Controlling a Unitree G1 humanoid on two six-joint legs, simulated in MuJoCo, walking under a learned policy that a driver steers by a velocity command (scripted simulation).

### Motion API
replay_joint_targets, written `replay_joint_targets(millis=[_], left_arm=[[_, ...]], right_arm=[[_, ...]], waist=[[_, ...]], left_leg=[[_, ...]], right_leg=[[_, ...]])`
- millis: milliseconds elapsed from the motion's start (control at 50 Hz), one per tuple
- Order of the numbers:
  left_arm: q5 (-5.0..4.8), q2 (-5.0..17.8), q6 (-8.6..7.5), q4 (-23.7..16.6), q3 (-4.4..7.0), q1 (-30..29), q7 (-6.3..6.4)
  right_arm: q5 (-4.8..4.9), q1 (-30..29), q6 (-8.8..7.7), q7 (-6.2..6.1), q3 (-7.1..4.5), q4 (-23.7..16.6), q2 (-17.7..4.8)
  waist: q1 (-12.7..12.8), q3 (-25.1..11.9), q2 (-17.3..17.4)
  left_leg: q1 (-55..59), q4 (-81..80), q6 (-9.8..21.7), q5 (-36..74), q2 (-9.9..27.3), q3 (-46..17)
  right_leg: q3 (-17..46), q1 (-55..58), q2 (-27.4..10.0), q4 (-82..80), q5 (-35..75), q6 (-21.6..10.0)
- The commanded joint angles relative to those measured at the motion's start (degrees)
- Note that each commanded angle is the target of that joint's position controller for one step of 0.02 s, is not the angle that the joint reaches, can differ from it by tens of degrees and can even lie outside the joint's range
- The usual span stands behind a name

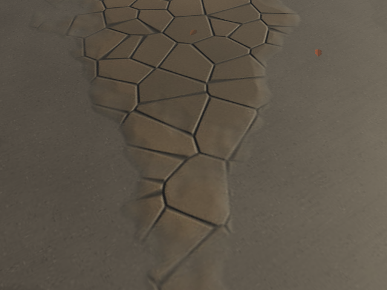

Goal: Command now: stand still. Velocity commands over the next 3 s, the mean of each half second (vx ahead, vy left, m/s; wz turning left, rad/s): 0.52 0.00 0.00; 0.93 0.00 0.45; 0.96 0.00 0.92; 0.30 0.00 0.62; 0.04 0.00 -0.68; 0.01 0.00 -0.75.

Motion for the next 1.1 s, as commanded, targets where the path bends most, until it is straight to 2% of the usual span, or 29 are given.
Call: replay_joint_targets(millis=[20,60,100,160,180,220,260,280,300,320,340,360,380,400,480,560,620,680,720,740,760,780,800,820,860,900,940,1000,1100], left_arm=[[0.00,4.93,-0.27,-0.79,0.64,3.45,0.14],[-0.17,4.34,-0.19,0.19,0.57,5.57,0.21],[-0.95,6.68,-0.76,-1.11,1.45,4.82,0.10],[-1.64,2.35,-4.82,-6.72,0.38,-4.54,-1.49],[-1.45,3.94,-5.61,-7.59,0.83,-5.38,-2.01],[-2.06,4.03,-6.68,-8.41,0.87,-2.42,-2.38],[-1.90,4.07,-7.42,-5.16,1.46,5.41,-2.21],[2.01,4.30,-5.72,-3.53,2.01,12.34,-3.53],[2.49,4.50,-5.22,-1.30,2.68,19.15,-3.39],[3.68,8.03,-5.48,-0.49,3.38,27.51,-2.75],[3.81,10.09,-5.13,-1.72,2.93,24.04,-2.55],[3.21,10.92,-5.00,-3.42,3.24,17.62,-2.39],[2.65,9.94,-5.65,-5.62,3.03,12.16,-2.72],[2.22,9.78,-6.15,-6.34,2.96,10.67,-2.98],[1.59,6.17,-7.53,-4.50,1.90,15.28,-2.55],[1.21,6.85,-8.00,-4.85,1.85,16.45,-2.55],[1.05,8.68,-8.31,-4.36,2.18,16.94,-2.47],[1.66,10.15,-7.97,-3.68,2.34,17.70,-2.14],[2.80,13.26,-6.53,-4.10,3.30,16.30,-1.24],[2.60,14.52,-6.06,-5.03,3.80,14.18,-1.07],[2.15,9.34,-6.38,-7.13,2.76,14.28,-1.89],[1.07,5.68,-8.05,-10.46,1.98,14.75,-3.42],[1.12,9.22,-8.96,-13.53,2.50,6.65,-3.26],[1.43,10.26,-9.72,-15.08,2.41,2.38,-3.23],[3.05,8.17,-9.02,-16.64,1.81,-0.07,-3.28],[4.37,7.09,-6.88,-18.17,1.35,0.27,-3.88],[4.71,6.79,-5.42,-21.11,0.86,-5.12,-4.25],[3.68,6.87,-5.30,-26.85,-0.12,-17.60,-4.83],[2.11,7.89,-5.44,-31.10,-0.73,-24.03,-4.74]], right_arm=[[0.01,4.26,-0.25,-0.13,-0.74,-0.69,-4.85],[0.19,6.43,-0.09,-0.29,-0.82,0.31,-4.69],[1.32,8.10,-0.33,-0.39,-2.04,-0.32,-8.23],[1.99,9.63,-3.21,0.07,-3.98,-1.36,-12.79],[1.28,7.73,-3.87,0.19,-3.86,-2.71,-11.85],[1.80,0.61,-4.78,0.82,-3.35,-6.55,-10.32],[3.39,-3.38,-4.50,0.93,-3.80,-8.19,-12.34],[-2.27,-2.49,-2.93,1.82,-4.79,-6.39,-12.49],[-3.41,-4.26,-2.69,1.92,-4.62,-7.60,-10.37],[-3.15,-8.72,-3.50,2.34,-3.13,-10.59,-4.42],[-2.41,-8.59,-4.49,3.33,-2.25,-13.72,-0.95],[-2.89,-11.12,-4.85,4.21,-2.34,-15.52,-2.75],[-2.87,-12.75,-5.02,5.02,-2.73,-15.77,-5.28],[-3.14,-11.22,-4.96,5.50,-2.99,-14.93,-6.03],[-2.74,-13.57,-2.74,6.46,-2.79,-15.92,-5.56],[-1.91,-24.38,-2.30,6.53,-1.83,-20.74,-4.77],[-1.61,-27.43,-2.10,6.39,-1.43,-22.37,-4.95],[-1.86,-23.74,-2.15,5.41,-1.97,-21.83,-6.44],[-1.78,-6.00,-2.44,4.69,-3.62,-17.02,-9.91],[-1.98,5.71,-2.48,4.19,-5.07,-13.31,-12.53],[-2.70,11.29,-2.50,3.50,-6.71,-11.54,-17.17],[-2.25,8.71,-2.11,4.01,-7.35,-10.81,-19.99],[-1.86,4.80,-2.13,4.17,-7.22,-11.06,-18.08],[-1.54,3.47,-2.55,3.98,-6.68,-10.87,-15.21],[-1.39,0.47,-3.18,3.32,-5.61,-10.58,-11.45],[-0.64,0.67,-4.14,2.81,-4.74,-10.58,-9.82],[0.21,2.82,-5.09,2.67,-4.50,-10.77,-10.52],[-0.15,6.89,-5.58,2.87,-4.63,-11.46,-11.46],[0.53,12.12,-5.18,2.67,-5.57,-11.55,-14.15]], waist=[[0.00,1.35,0.12],[-0.06,-1.66,0.68],[-0.95,4.43,2.39],[-3.16,7.79,12.46],[-2.43,7.02,10.60],[1.46,5.26,9.33],[5.59,3.09,8.68],[8.28,1.09,3.68],[10.83,1.34,-2.80],[14.05,-1.80,-17.28],[9.01,0.30,-18.03],[5.74,4.55,-11.23],[3.90,4.98,-3.74],[2.67,3.00,-1.54],[2.06,5.19,-4.00],[3.07,7.36,-3.96],[3.15,7.76,-4.87],[0.42,2.56,-7.96],[-7.97,-7.42,-10.59],[-13.77,-12.42,-8.45],[-12.20,-16.58,0.66],[-5.96,-19.22,14.02],[-5.80,-12.14,8.65],[-5.10,-7.25,1.73],[-0.22,-1.78,-4.36],[2.62,-0.14,-2.05],[2.14,3.26,-1.79],[-1.22,6.95,0.04],[-5.00,2.41,3.14]], left_leg=[[-2.55,-5.74,1.05,5.83,0.87,-0.66],[-1.39,-5.85,1.80,-7.31,-0.24,0.23],[-6.00,-7.87,5.65,-34.87,2.89,-5.48],[-2.29,-21.22,13.74,-32.55,19.74,-28.28],[-3.73,-22.42,14.49,-29.31,21.77,-30.64],[-5.57,-22.45,11.32,-23.05,19.51,-24.32],[-13.15,-17.58,7.72,-18.22,11.61,-11.42],[-16.17,-10.39,9.06,-24.54,6.49,-6.60],[-25.24,2.46,8.77,-19.78,3.42,-3.00],[-35.68,27.44,7.19,-14.59,-1.46,2.26],[-46.22,37.26,8.07,-10.23,-3.06,-2.58],[-49.75,42.10,8.13,-3.33,3.51,-3.89],[-48.51,42.33,6.99,3.00,6.31,-3.29],[-44.44,40.06,5.69,4.76,7.11,-2.75],[-41.78,35.35,2.66,9.22,6.73,1.92],[-35.97,19.15,2.26,14.16,5.20,5.27],[-30.24,11.01,5.38,14.93,3.66,8.70],[-18.77,8.94,9.94,9.59,-2.60,12.70],[-1.43,9.71,12.41,4.11,-7.05,12.98],[12.93,6.12,13.60,3.27,-6.10,10.15],[29.04,4.54,16.70,-14.70,5.30,-8.77],[34.75,-11.42,22.99,-28.40,16.18,-45.15],[31.64,-16.08,21.45,-24.02,14.69,-46.19],[23.82,-16.01,20.19,-15.60,13.80,-38.50],[8.29,-17.52,17.55,-3.64,8.64,-27.55],[1.05,-18.59,18.53,-0.98,6.18,-24.03],[-4.62,-21.02,18.84,0.37,4.64,-21.69],[-9.46,-23.01,16.76,13.82,1.55,-18.95],[4.34,-17.91,12.53,39.34,2.84,-19.70]], right_leg=[[-0.44,0.14,-0.12,-4.42,6.72,-1.45],[-2.45,1.01,1.71,-3.21,-5.68,-1.93],[-1.75,-8.28,1.66,0.18,-29.94,-4.21],[-4.74,-17.80,-0.94,15.99,-6.43,-3.65],[-2.44,-18.74,-3.04,21.81,-7.96,-4.49],[-1.45,-15.76,-5.00,18.49,-11.24,-6.23],[-8.38,2.88,-0.69,2.08,-4.28,-6.01],[-15.10,12.45,5.43,-3.05,-5.50,-4.69],[-11.24,23.61,2.82,-3.55,-4.45,-3.80],[12.63,29.35,-12.50,-12.07,-22.57,-5.69],[37.41,24.85,-21.87,-22.29,-36.60,-11.52],[40.88,19.05,-25.38,-23.99,-41.04,-14.80],[34.09,16.39,-22.72,-22.53,-34.08,-14.13],[26.78,14.55,-19.30,-22.86,-28.06,-12.84],[12.26,12.60,-12.28,-26.76,-10.78,-11.45],[4.31,10.95,-10.66,-29.99,3.55,-11.78],[-1.97,15.76,-12.49,-32.50,16.49,-11.13],[-9.74,21.72,-13.67,-19.38,57.63,-8.89],[-11.99,21.09,-14.40,4.83,73.84,-7.48],[-12.49,13.12,-12.72,21.96,67.12,-6.53],[-10.83,-7.21,-7.44,42.85,32.01,-5.52],[-3.72,-26.15,2.89,57.53,-7.81,-3.86],[2.40,-33.76,-0.57,59.33,-2.14,-5.66],[2.16,-33.12,-3.29,56.36,2.07,-6.04],[1.86,-26.18,-6.29,48.88,2.38,-4.75],[1.50,-24.03,-7.48,44.62,-0.81,-2.15],[-0.79,-25.73,-8.20,38.48,-0.29,0.21],[-4.31,-22.89,-5.63,21.30,11.65,2.06],[-4.68,-16.06,-0.44,4.71,21.49,-0.26]])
